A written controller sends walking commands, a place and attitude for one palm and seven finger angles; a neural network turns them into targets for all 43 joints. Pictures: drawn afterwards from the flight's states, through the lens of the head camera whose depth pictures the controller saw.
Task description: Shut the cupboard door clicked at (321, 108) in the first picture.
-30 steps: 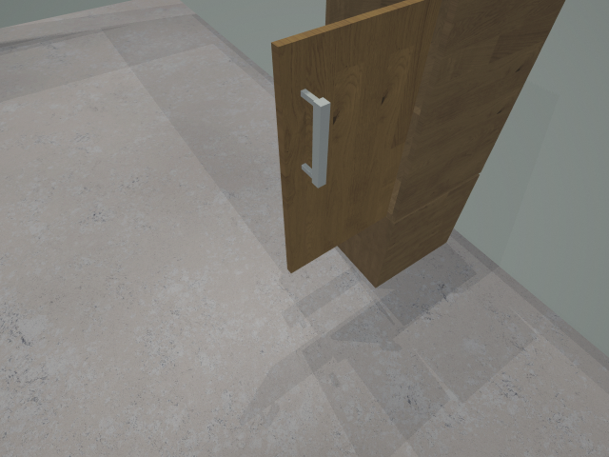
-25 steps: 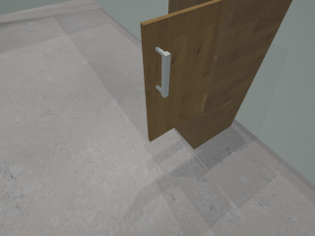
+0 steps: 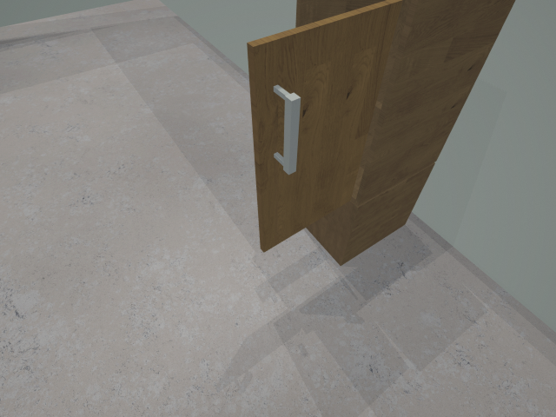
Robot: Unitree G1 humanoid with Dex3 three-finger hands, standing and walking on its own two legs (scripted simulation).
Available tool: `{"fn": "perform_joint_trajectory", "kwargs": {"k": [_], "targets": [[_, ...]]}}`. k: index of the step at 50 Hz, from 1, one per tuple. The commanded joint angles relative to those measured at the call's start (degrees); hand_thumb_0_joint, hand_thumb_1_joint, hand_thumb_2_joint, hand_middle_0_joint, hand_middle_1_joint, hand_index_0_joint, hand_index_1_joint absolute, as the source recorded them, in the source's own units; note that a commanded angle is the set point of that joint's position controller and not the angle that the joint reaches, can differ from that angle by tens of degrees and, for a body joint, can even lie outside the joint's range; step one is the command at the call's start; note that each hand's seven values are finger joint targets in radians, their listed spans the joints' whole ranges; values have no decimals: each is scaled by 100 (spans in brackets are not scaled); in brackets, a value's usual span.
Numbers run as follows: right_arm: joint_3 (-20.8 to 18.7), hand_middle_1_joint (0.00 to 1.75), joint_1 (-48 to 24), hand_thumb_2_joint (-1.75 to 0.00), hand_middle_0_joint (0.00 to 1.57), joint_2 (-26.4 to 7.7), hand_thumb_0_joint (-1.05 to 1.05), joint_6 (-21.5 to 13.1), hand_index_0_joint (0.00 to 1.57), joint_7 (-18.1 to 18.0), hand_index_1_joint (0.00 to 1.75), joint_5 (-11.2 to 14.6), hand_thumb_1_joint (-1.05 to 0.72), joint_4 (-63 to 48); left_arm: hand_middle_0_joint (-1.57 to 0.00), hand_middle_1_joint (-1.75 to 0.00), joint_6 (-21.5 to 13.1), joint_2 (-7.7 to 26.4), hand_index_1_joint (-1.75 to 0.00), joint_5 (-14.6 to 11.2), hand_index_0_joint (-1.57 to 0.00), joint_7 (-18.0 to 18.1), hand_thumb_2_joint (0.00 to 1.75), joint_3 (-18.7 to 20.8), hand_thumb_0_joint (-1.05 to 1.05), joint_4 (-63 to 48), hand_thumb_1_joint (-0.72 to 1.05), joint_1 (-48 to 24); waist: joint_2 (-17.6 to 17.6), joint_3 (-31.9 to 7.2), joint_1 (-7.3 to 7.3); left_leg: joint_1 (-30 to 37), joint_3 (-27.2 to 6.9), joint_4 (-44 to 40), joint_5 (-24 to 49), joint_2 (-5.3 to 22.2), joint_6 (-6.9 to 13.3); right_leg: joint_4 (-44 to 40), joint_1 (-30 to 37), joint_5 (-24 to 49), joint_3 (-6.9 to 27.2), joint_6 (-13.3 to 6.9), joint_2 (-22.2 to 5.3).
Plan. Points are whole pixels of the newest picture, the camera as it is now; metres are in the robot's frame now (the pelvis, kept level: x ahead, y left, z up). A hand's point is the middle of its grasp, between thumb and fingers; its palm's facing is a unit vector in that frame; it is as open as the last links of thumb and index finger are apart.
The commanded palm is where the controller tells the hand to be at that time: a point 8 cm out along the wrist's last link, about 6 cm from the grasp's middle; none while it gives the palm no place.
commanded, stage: look at it before walking up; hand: left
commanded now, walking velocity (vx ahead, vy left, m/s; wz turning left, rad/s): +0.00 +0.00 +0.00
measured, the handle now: (284, 132) +0.60 +0.02 +0.07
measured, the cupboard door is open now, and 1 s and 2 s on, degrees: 92 92 92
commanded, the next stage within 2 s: walk to a spot facing it in 0.24 s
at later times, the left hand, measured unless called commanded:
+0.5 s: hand out of the picture +0.07 +0.23 -0.17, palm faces -0.02 -0.95 -0.31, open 7.4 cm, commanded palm none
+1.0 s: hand out of the picture +0.06 +0.15 -0.18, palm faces -0.25 -0.93 -0.26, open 7.4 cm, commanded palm none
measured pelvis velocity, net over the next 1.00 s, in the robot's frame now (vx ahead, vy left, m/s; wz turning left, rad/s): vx -0.03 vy -0.03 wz -0.33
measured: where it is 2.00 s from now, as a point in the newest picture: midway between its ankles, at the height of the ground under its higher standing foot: outside the picture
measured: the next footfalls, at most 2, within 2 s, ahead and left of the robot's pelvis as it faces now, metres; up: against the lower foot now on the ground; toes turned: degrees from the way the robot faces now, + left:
left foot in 1.22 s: +0.07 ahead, +0.12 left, +0.00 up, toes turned -29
right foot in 1.48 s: -0.04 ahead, -0.17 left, +0.00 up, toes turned -38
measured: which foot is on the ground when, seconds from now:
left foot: down 0.00-0.80, up 0.82-1.00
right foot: down 0.00-1.00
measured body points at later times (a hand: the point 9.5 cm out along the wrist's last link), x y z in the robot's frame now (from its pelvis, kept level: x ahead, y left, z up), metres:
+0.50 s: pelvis -0.01 +0.00 +0.00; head +0.01 +0.00 +0.45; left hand +0.07 +0.28 -0.14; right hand +0.05 -0.28 -0.15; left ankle -0.05 +0.11 -0.75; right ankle +0.00 -0.09 -0.75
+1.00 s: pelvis -0.03 -0.03 -0.01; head +0.04 -0.06 +0.43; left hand +0.07 +0.20 -0.16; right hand -0.01 -0.31 -0.16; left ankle -0.02 +0.13 -0.67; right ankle -0.03 -0.12 -0.75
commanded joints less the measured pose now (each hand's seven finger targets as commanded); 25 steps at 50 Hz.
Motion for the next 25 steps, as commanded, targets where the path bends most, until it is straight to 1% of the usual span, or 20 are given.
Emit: {"fn": "perform_joint_trajectory", "kwargs": {"k": [1, 5, 9, 10, 15, 16, 17, 18, 19, 20, 21, 22, 23, 24, 25], "targets": [[-193, 30, -88, -90, 20, -1059, 0, -88, 20, -78, 30, 18, -90, -287, -20, -30, -123, 1153, -30, -8, -20, 80, 90, 191, 0, -318, 90, -136, -30, -553, -26, -42, -490, -96, 1297, 709, 123, -123, 337, 1597, 787, -26, -977], [-193, 30, -94, -90, 20, -1066, 0, -95, 20, -83, 30, 19, -90, -288, -20, -30, -125, 1143, -30, -3, -20, 80, 90, 200, 0, -322, 90, -115, -82, -529, -7, -49, -496, -98, 1346, 718, 125, -116, 328, 1617, 759, -27, -967], [-189, 30, -108, -90, 20, -1067, 0, -92, 20, -75, 30, 19, -90, -277, -20, -30, -122, 1154, -30, -7, -20, 74, 90, 188, 0, -305, 90, -128, -44, -478, -14, -75, -503, -140, 1223, 711, 123, -165, 311, 1482, 783, -21, -986], [-189, 30, -91, -90, 20, -1063, 0, -89, 20, -76, 30, 21, -90, -277, -20, -30, -124, 1162, -30, -2, -20, 78, 90, 195, 0, -317, 90, -123, -128, -462, -9, -91, -518, -138, 1205, 710, 128, -168, 296, 1444, 763, -16, -968], [-195, 30, -103, -90, 20, -1067, 0, -91, 20, -72, 30, 24, -90, -283, -20, -30, -131, 1161, -30, -3, -20, 80, 90, 192, 0, -316, 90, -104, -60, -487, -8, -64, -508, -120, 1208, 703, 129, -184, 295, 1461, 778, -15, -982], [-196, 30, -89, -90, 20, -1058, 0, -92, 20, -69, 30, 19, -90, -265, -20, -30, -128, 1166, -30, -3, -20, 76, 90, 185, 0, -321, 90, -131, -24, -486, -26, -79, -516, -142, 1198, 707, 123, -179, 319, 1445, 782, -22, -990], [-195, 30, -82, -90, 20, -1053, 0, -94, 20, -72, 30, 20, -90, -269, -20, -30, -130, 1163, -30, -7, -20, 76, 90, 188, 0, -318, 90, -130, -87, -500, -19, -76, -539, -146, 1229, 706, 128, -170, 335, 1478, 788, -21, -983], [-209, 30, -78, -90, 20, -1094, 0, -91, 20, -83, 30, 9, -90, -276, -20, -30, -117, 1174, -30, -2, -20, 70, 90, 199, 0, -335, 90, -145, -30, -486, -28, -34, -475, -97, 1233, 735, 117, -142, 262, 1540, 825, -33, -970], [-197, 30, 0, -90, 20, -967, 0, -77, 20, -100, 30, 1, -90, -277, -20, -30, -79, 1062, -30, -3, -20, 71, 90, 200, 0, -351, 90, -119, -61, -495, -43, -10, -408, 3, 1346, 764, 98, -23, 200, 1733, 841, -33, -957], [-168, 30, 127, -90, 20, -729, 0, -42, 20, -110, 30, 3, -90, -263, -20, -30, -22, 859, -30, 0, -20, 85, 90, 178, 0, -353, 90, 4, -34, -496, -37, 6, -292, 145, 1357, 768, 69, 75, 104, 1843, 853, -7, -964], [-115, 30, 317, -90, 20, -430, 0, 13, 20, -122, 30, -1, -90, -230, -20, -30, 51, 594, -30, -9, -20, 100, 90, 131, 0, -317, 90, 136, -72, -471, -67, -33, -198, 241, 1294, 779, 19, 191, 24, 1898, 888, 19, -960], [-123, 30, 414, -90, 20, -399, 0, 51, 20, -138, 30, 4, -90, -229, -20, -30, 104, 577, -30, -6, -20, 97, 90, 145, 0, -330, 90, 187, -61, -391, -60, -121, -137, 331, 1153, 778, 5, 287, -59, 1881, 957, 16, -934], [-153, 30, 445, -90, 20, -436, 0, 77, 20, -150, 30, 7, -90, -268, -20, -30, 147, 622, -30, 2, -20, 88, 90, 180, 0, -370, 90, 208, -115, -368, -58, -180, -82, 413, 1025, 798, 7, 388, -130, 1858, 1010, -3, -915], [-197, 30, 437, -90, 20, -478, 0, 98, 20, -164, 30, 2, -90, -339, -20, -30, 183, 636, -30, 9, -20, 77, 90, 212, 0, -435, 90, 235, -71, -305, -53, -204, -42, 493, 908, 812, 15, 477, -278, 1816, 1078, -20, -889], [-227, 30, 444, -90, 20, -512, 0, 116, 20, -173, 30, 8, -90, -420, -20, -30, 208, 662, -30, 20, -20, 70, 90, 241, 0, -486, 90, 249, -110, -337, -53, -195, -20, 571, 845, 842, 38, 579, -383, 1788, 1110, -30, -857]]}}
